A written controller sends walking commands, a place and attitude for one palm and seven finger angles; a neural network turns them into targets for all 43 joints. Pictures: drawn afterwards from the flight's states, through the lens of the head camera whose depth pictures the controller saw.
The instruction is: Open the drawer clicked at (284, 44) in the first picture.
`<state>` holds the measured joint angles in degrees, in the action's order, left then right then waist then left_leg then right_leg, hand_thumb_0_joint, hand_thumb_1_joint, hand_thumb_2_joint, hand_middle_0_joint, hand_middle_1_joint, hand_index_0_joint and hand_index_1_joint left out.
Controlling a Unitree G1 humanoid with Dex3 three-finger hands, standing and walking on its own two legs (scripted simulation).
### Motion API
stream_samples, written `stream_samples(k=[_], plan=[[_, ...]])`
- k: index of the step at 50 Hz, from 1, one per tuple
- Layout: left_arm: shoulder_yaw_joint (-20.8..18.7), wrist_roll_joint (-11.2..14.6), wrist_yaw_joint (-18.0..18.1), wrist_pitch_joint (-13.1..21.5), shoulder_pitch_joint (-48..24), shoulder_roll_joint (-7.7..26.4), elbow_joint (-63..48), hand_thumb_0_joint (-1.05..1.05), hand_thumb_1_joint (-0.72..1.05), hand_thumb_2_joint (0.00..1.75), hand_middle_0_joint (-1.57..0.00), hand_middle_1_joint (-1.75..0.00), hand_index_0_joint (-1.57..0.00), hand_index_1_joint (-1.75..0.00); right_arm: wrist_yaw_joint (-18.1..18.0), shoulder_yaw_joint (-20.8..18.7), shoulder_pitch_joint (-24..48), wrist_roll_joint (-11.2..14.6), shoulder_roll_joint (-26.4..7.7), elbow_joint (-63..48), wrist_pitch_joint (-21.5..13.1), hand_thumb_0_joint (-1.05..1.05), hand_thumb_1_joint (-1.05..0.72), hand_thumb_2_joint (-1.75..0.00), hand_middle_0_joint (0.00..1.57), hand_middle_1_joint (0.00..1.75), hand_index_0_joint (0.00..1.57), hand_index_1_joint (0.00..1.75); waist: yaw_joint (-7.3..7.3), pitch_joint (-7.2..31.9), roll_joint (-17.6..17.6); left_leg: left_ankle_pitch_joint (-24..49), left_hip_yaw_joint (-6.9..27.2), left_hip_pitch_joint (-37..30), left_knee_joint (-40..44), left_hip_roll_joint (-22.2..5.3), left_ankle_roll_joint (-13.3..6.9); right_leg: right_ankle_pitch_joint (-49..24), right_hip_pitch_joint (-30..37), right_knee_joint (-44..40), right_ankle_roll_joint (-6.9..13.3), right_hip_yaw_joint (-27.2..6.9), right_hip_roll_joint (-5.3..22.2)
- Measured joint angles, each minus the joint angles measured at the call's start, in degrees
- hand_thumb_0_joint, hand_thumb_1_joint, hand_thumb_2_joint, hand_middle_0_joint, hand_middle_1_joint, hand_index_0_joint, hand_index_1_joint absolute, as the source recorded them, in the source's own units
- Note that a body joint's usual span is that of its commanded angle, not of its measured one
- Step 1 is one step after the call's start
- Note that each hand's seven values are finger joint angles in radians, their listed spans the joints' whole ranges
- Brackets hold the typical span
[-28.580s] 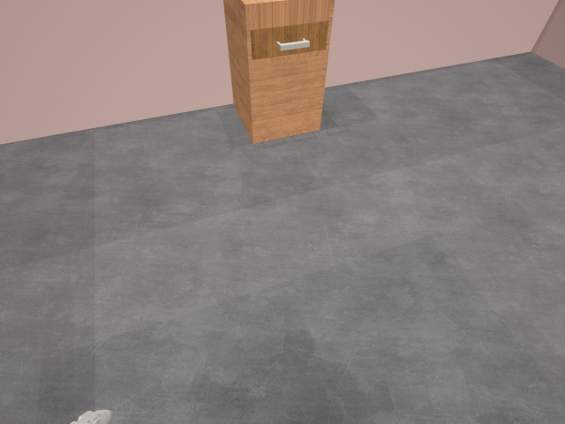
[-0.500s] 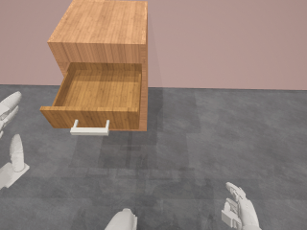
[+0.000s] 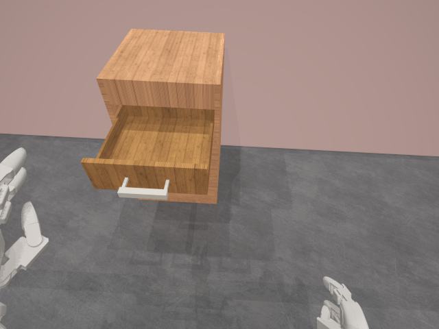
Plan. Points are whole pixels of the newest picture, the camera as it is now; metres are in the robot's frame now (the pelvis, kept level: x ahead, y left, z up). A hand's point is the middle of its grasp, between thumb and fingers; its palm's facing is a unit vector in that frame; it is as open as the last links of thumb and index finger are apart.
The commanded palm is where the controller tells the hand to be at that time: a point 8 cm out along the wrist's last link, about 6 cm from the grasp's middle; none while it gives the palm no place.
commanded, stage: let the arm hang, fingers relaxed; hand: left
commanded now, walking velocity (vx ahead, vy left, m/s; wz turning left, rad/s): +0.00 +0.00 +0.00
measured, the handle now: (144, 187) +0.55 +0.26 -0.20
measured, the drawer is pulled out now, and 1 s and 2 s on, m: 0.30 0.30 0.30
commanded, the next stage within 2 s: look to check the result in 1.18 s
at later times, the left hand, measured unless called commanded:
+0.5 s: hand out of the picture -0.02 +0.18 -0.17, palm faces +0.05 -0.98 -0.19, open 7.0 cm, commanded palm none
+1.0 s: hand out of the picture +0.00 +0.16 -0.17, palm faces +0.06 -0.98 -0.19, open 7.3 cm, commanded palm none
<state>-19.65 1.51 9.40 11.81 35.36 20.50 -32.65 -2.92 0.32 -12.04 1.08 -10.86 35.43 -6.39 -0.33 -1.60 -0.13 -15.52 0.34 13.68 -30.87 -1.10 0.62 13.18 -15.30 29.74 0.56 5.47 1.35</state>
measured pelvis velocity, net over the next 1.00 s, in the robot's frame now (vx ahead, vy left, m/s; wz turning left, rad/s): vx -0.01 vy -0.01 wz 0.01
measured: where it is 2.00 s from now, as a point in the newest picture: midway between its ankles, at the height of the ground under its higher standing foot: outside the picture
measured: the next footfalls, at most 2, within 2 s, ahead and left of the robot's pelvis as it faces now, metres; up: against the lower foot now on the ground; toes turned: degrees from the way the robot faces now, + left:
none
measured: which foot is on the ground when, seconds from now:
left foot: down 0.00-1.00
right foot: down 0.00-1.00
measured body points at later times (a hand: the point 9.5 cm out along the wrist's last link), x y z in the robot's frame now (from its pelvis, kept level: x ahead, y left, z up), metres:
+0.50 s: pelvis -0.01 +0.00 +0.00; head +0.03 +0.02 +0.45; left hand -0.03 +0.24 -0.16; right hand +0.00 -0.24 -0.14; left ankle +0.01 +0.13 -0.73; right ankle +0.04 -0.11 -0.73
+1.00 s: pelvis -0.01 -0.01 +0.00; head +0.01 -0.02 +0.45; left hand +0.00 +0.21 -0.15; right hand -0.03 -0.19 -0.16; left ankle +0.01 +0.13 -0.73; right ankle +0.04 -0.11 -0.73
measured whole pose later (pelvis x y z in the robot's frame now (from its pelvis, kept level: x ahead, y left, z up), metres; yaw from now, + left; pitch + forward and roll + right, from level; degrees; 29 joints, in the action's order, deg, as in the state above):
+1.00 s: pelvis -0.01 -0.01 +0.00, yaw +0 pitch -2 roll +0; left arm -2.1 -1.2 1.9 -0.8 15.1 6.9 63.6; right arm -2.1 -0.5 -20.0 -1.2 -4.1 62.5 0.5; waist -0.1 -3.2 1.1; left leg -12.8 0.7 12.2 -26.8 -1.1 1.1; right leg 10.7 -14.1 26.5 1.8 5.4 0.9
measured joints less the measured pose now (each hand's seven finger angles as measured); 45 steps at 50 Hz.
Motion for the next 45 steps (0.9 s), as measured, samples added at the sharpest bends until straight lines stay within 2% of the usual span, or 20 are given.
stream_samples(k=[4, 5, 6, 8, 11, 13, 15, 18, 19, 23, 27, 34, 45], plan=[[0.1, -0.2, 0.0, -0.8, 0.5, 0.5, -0.5, 0.02, 0.89, 0.9, -0.21, -0.3, -0.21, -0.3, 0.2, 1.0, 0.1, -0.1, 1.4, -1.1, -0.3, 0.02, -0.9, -0.9, 0.2, 0.3, 0.2, 0.3, -0.19, -0.3, -0.9, 0.8, 0.0, -0.7, 2.1, 0.3, -0.1, -1.1, 0.5, -1.6, 0.1, -0.4, 0.0], [1.2, -1.4, -1.0, 0.2, -1.0, 1.0, 2.3, 0.02, 0.89, 0.9, -0.21, -0.3, -0.21, -0.3, 1.3, 0.6, 0.3, -0.4, 1.1, 0.1, -1.6, 0.02, -0.9, -0.9, 0.2, 0.3, 0.2, 0.3, 0.01, 0.2, -0.5, 0.8, 0.3, 0.4, 1.5, 0.4, -0.1, -1.1, -0.3, -1.3, 0.1, -0.1, 0.1], [3.4, -2.4, -2.7, -0.1, -4.0, 1.4, 7.8, 0.01, 0.9, 0.9, -0.21, -0.3, -0.21, -0.3, 2.3, 0.1, 0.9, -0.7, 0.4, 1.9, -1.9, 0.01, -0.9, -0.9, 0.2, 0.3, 0.2, 0.3, 0.58, 0.7, 0.2, 0.5, 0.6, 1.7, 0.4, 0.7, -0.1, -0.7, -1.4, -0.2, 0.1, 0.2, 0.4], [8.2, -3.4, -5.7, -4.0, -11.0, 0.4, 22.7, 0.01, 0.9, 0.9, -0.2, -0.3, -0.2, -0.3, 3.4, -0.6, 2.6, -1.2, -1.3, 5.8, 0.0, 0.01, -0.9, -0.9, 0.2, 0.3, 0.2, 0.3, 1.36, 1.6, 1.8, -0.4, 0.8, 3.4, -1.9, 1.2, -0.3, 0.5, -3.1, 2.2, 0.0, 0.3, 1.0], [13.1, -3.8, -7.9, -11.0, -18.5, -2.9, 46.5, 0.01, 0.9, 0.9, -0.2, -0.3, -0.2, -0.3, 3.7, -0.6, 4.1, -1.7, -2.3, 9.7, 3.5, 0.01, -0.9, -0.9, 0.2, 0.3, 0.2, 0.3, 0.81, 1.8, 2.4, -1.5, 0.8, 4.0, -4.1, 1.8, -0.7, 2.1, -4.0, 5.1, 0.0, 0.2, 1.8], [15.2, -3.8, -8.4, -14.1, -20.9, -5.1, 59.5, 0.01, 0.91, 0.9, -0.2, -0.3, -0.2, -0.3, 3.5, -0.6, 4.0, -2.0, -2.0, 11.1, 5.1, 0.01, -0.9, -0.9, 0.2, 0.3, 0.2, 0.3, 0.05, 0.9, 1.4, -1.7, 0.4, 3.3, -4.3, 2.0, -0.7, 2.6, -3.7, 6.1, -0.1, -0.2, 2.0], [17.1, -3.6, -8.7, -15.9, -21.6, -7.4, 69.5, 0.01, 0.91, 0.9, -0.19, -0.3, -0.2, -0.3, 3.1, -0.5, 3.2, -2.3, -1.5, 12.4, 6.1, 0.01, -0.9, -0.9, 0.2, 0.3, 0.2, 0.3, -0.49, -0.4, 0.3, -1.5, 0.1, 2.1, -3.6, 1.8, -0.5, 2.2, -2.7, 5.4, -0.2, -0.5, 1.7], [19.4, -3.2, -9.2, -16.3, -20.6, -10.6, 79.8, 0.01, 0.91, 0.9, -0.2, -0.3, -0.2, -0.3, 2.6, -0.2, 1.3, -2.3, -0.8, 15.1, 7.1, 0.01, -0.91, -0.9, 0.2, 0.3, 0.2, 0.3, -0.49, -2.2, -1.1, -0.4, 0.0, 0.7, -1.4, 1.0, -0.4, 0.4, -1.1, 2.2, 0.1, -0.5, 0.8], [18.4, -2.9, -8.3, -15.9, -20.3, -11.0, 82.1, 0.01, 0.95, 0.9, -0.2, -0.3, -0.2, -0.3, 2.5, -0.2, 0.3, -2.2, -0.5, 16.1, 7.3, 0.01, -0.91, -0.9, 0.2, 0.3, 0.2, 0.3, -0.24, -2.7, -1.5, 0.1, 0.2, 0.6, -0.7, 0.7, -0.3, -0.2, -0.6, 1.0, 0.3, -0.3, 0.4], [17.9, -2.7, -8.6, -14.5, -18.4, -9.5, 88.9, 0.0, 0.99, 0.9, -0.2, -0.3, -0.21, -0.3, 1.8, -0.3, -3.6, -2.2, 0.7, 20.7, 8.0, 0.01, -0.91, -0.9, 0.2, 0.3, 0.2, 0.3, 1.07, -3.9, -1.9, 1.6, 0.9, 0.0, 1.8, 0.0, 0.1, -2.3, 0.9, -2.9, 0.7, 0.5, -0.4], [18.0, -2.5, -8.7, -13.9, -16.4, -9.0, 93.7, 0.0, 0.97, 0.9, -0.2, -0.3, -0.2, -0.3, 1.4, -0.5, -6.6, -2.0, 1.6, 24.1, 8.3, 0.01, -0.91, -0.9, 0.2, 0.3, 0.2, 0.3, 1.48, -4.3, -1.0, 2.3, 1.0, -0.8, 3.2, 0.0, 0.2, -3.3, 1.9, -4.8, 0.8, 0.6, -0.5], [18.1, -2.4, -8.3, -13.5, -15.3, -9.9, 97.9, 0.01, 0.93, 0.9, -0.2, -0.3, -0.2, -0.3, 1.0, -0.5, -8.9, -1.9, 3.6, 26.8, 8.1, 0.01, -0.91, -0.9, 0.2, 0.3, 0.2, 0.3, 1.07, -4.2, 0.8, 2.9, 0.6, -1.4, 4.2, 0.1, 0.0, -3.6, 2.1, -5.2, 0.7, 0.2, -0.4], [18.0, -2.4, -7.9, -12.7, -19.0, -13.1, 96.8, 0.01, 0.91, 0.9, -0.2, -0.3, -0.2, -0.3, 1.0, -0.6, -8.5, -2.1, 6.4, 27.4, 7.2, 0.01, -0.91, -0.9, 0.2, 0.3, 0.2, 0.3, 0.4, -2.2, 1.5, 2.9, 0.3, -1.5, 4.2, 0.2, 0.2, -2.8, 1.4, -3.7, 0.9, -0.1, -0.2]])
